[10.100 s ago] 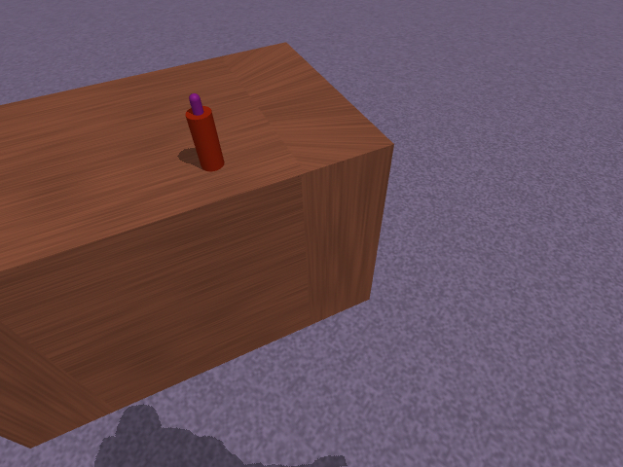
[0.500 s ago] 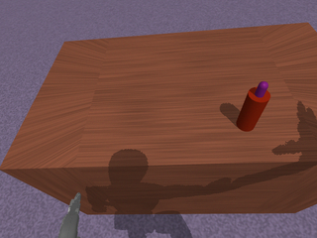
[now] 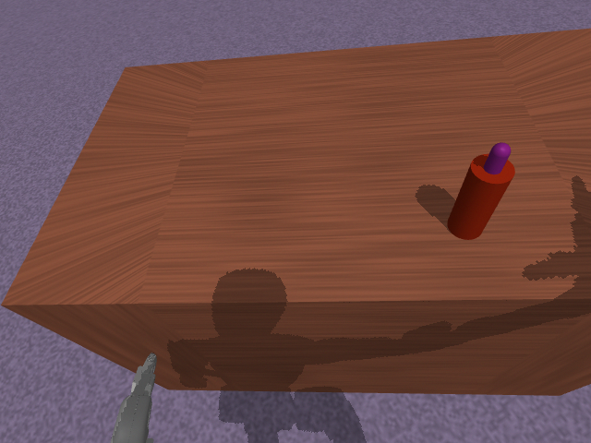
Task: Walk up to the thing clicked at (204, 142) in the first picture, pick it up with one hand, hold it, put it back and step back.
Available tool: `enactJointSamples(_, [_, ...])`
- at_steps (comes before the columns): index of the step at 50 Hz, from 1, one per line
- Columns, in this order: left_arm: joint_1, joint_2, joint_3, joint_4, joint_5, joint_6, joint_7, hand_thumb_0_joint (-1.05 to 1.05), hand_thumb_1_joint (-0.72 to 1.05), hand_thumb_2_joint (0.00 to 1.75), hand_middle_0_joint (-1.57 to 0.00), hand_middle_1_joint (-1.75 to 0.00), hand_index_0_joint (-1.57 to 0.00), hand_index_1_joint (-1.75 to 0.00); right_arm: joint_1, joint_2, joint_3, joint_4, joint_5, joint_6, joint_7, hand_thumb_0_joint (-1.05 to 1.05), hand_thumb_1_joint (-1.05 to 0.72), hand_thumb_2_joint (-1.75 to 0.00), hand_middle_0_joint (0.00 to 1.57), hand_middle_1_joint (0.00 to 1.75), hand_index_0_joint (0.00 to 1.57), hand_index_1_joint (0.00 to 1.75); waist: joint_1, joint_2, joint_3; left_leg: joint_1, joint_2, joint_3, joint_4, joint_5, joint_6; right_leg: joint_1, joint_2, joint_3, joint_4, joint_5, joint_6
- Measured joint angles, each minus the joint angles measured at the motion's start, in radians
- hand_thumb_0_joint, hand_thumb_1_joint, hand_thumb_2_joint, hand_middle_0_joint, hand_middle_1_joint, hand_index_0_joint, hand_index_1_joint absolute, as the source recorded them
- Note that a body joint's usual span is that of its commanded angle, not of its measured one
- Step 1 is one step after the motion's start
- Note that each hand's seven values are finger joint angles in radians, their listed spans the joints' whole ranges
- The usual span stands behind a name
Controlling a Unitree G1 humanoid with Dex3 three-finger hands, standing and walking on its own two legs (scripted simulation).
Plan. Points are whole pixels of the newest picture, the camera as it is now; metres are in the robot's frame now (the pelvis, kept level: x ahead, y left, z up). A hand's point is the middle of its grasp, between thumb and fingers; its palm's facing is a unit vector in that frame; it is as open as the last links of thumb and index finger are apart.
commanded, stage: go down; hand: right
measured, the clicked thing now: (481, 191) +0.47 -0.21 +0.04
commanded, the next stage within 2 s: approach in 0.62 s
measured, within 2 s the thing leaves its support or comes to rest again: neither
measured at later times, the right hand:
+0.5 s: hand out of the picture +0.37 -0.40 +0.13, palm faces +0.23 +0.97 +0.01, open 17.7 cm
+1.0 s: hand out of the picture +0.38 -0.37 +0.10, palm faces +0.16 +0.99 +0.03, open 17.7 cm
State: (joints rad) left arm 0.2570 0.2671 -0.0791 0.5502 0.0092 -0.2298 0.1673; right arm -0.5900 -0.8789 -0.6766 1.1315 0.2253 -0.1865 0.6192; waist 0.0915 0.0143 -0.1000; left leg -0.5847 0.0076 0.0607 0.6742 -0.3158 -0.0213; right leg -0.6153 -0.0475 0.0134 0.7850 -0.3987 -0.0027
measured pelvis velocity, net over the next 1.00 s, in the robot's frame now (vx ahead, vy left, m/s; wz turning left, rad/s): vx -0.01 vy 0.00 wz -0.01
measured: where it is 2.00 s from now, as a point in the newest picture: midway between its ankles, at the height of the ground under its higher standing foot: outside the picture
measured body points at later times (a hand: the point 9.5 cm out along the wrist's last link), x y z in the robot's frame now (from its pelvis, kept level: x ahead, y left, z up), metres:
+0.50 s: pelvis +0.00 +0.00 +0.00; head +0.07 -0.03 +0.44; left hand +0.15 +0.26 -0.06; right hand +0.35 -0.45 +0.13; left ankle +0.00 +0.14 -0.71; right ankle -0.01 -0.11 -0.71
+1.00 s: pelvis -0.01 +0.00 -0.01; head +0.07 -0.03 +0.44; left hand +0.15 +0.26 -0.06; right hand +0.37 -0.42 +0.10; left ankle +0.00 +0.14 -0.71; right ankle -0.01 -0.11 -0.71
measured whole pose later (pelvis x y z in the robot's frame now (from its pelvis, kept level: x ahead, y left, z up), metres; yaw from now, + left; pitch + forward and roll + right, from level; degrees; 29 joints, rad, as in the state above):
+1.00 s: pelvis -0.01 +0.00 -0.01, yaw +0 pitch +14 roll +3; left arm 0.27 0.27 -0.06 0.50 0.01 -0.24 0.16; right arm -0.61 -0.81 -0.59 1.13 0.24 -0.20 0.60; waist 0.09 0.01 -0.11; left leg -0.64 0.02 0.06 0.75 -0.34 -0.02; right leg -0.67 -0.04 0.02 0.84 -0.42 -0.01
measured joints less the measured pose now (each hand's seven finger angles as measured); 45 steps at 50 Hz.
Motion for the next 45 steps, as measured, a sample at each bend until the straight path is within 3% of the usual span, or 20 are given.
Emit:
enactJointSamples(21, [0.023, 0.011, 0.002, -0.046, -0.002, -0.001, 0.002, -0.01, -0.54, 0.06, -0.06, -0.05, -0.06, -0.05, -0.011, -0.025, -0.009, 0.019, -0.003, 0.011, 0.007, -0.01, 0.60, -0.07, 0.03, 0.06, 0.04, 0.06, 0.004, -0.001, -0.002, -0.014, 0.001, 0.006, 0.025, -0.012, 0.004, -0.012, 0.001, 0.007, 0.014, -0.004, 0.004])
enactJointSamples(33, [0.013, 0.005, 0.000, -0.032, -0.001, 0.006, 0.005, -0.02, -0.54, 0.06, -0.06, -0.05, -0.06, -0.05, 0.002, -0.004, -0.015, -0.013, -0.005, 0.007, 0.008, -0.01, 0.60, -0.07, 0.03, 0.06, 0.04, 0.06, 0.002, 0.002, -0.003, -0.026, 0.002, 0.007, 0.043, -0.020, 0.003, -0.026, 0.002, 0.010, 0.035, -0.013, 0.003])
enactJointSamples(40, [0.017, 0.002, 0.007, -0.021, 0.000, -0.002, 0.004, -0.01, -0.54, 0.06, -0.06, -0.05, -0.06, -0.05, 0.012, 0.004, -0.002, -0.033, 0.002, 0.016, 0.006, -0.01, 0.59, -0.07, 0.03, 0.06, 0.04, 0.06, -0.003, -0.002, -0.009, -0.022, 0.002, 0.004, 0.038, -0.018, 0.001, -0.022, 0.002, 0.006, 0.034, -0.014, 0.001])
enactJointSamples(45, [0.011, 0.001, 0.010, -0.003, 0.002, 0.002, 0.001, -0.01, -0.55, 0.05, -0.07, -0.05, -0.06, -0.05, 0.000, 0.019, 0.031, -0.023, 0.008, 0.011, -0.001, -0.01, 0.59, -0.06, 0.03, 0.06, 0.04, 0.06, -0.007, -0.009, -0.010, -0.036, 0.006, 0.003, 0.048, -0.019, -0.002, -0.036, 0.006, 0.006, 0.042, -0.015, -0.003])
